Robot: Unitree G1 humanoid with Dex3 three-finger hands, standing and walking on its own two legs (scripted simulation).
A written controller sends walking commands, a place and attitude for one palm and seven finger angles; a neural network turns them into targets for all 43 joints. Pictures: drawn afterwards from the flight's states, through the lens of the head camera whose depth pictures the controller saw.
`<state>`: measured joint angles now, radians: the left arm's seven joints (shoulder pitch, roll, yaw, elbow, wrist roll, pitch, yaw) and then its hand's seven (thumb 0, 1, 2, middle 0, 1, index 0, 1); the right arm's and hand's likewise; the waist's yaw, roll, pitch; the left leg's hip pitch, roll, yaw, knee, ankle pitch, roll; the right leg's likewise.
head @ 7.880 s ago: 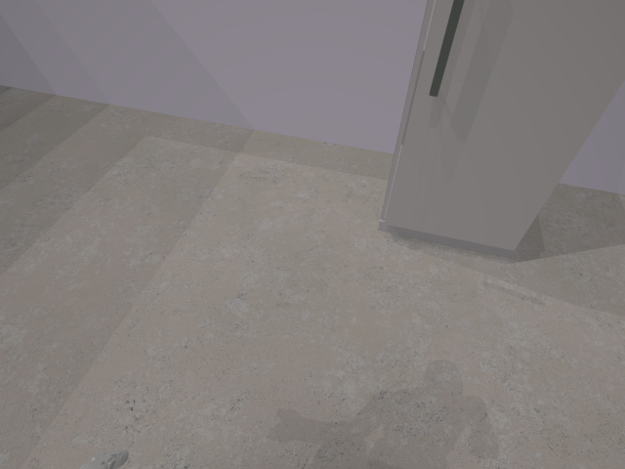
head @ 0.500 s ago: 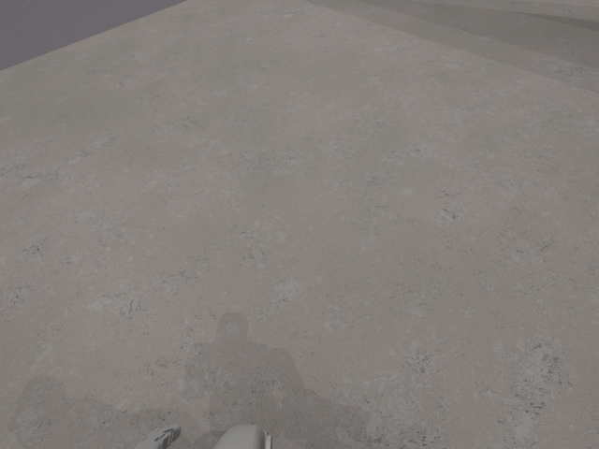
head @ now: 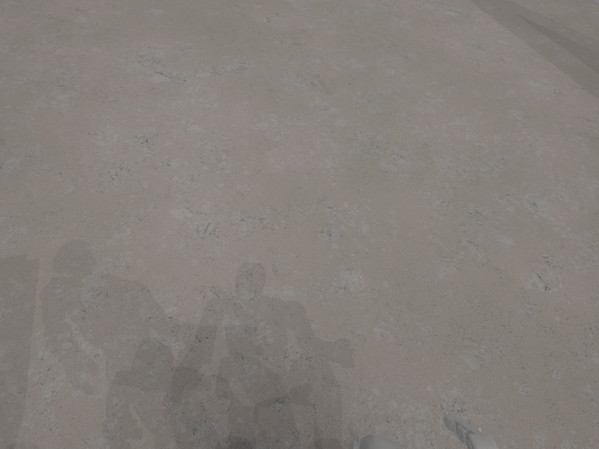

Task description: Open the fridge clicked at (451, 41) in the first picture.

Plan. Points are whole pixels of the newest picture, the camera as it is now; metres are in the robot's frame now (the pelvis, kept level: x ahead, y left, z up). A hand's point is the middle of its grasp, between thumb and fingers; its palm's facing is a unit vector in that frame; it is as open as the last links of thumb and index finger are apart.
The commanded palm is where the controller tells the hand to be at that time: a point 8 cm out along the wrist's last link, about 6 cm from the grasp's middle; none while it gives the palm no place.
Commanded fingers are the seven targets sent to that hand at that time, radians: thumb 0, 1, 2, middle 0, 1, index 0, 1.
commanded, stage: turn to face it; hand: left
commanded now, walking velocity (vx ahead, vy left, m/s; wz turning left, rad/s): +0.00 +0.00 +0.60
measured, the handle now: out of the picture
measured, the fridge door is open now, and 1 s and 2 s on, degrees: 0 0 0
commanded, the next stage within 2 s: none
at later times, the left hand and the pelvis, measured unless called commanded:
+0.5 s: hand out of the picture +0.10 +0.17 -0.12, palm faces +0.24 -0.93 -0.29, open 7.4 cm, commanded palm none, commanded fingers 0.00 0.90 0.90 -0.20 -0.30 -0.20 -0.30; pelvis +0.00 -0.05 +0.00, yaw +17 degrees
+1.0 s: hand out of the picture -0.14 +0.20 -0.18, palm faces +0.59 -0.76 -0.25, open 7.4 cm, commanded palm none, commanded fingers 0.00 0.90 0.90 -0.20 -0.30 -0.20 -0.30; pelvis -0.03 +0.00 +0.00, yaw +34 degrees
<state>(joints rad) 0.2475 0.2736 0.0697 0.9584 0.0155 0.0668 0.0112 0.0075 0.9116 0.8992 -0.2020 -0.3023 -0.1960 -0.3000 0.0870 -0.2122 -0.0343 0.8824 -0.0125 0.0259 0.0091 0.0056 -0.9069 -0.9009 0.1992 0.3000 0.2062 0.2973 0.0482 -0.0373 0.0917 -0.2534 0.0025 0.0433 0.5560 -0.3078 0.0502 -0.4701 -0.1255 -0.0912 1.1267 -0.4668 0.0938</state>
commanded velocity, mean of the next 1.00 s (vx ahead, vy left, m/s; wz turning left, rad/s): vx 0.00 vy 0.00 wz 0.60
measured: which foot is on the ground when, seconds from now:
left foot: down 0.00-0.38, up 0.40-0.84, down 0.86-1.00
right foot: up 0.00-0.36, down 0.38-0.86, up 0.88-1.00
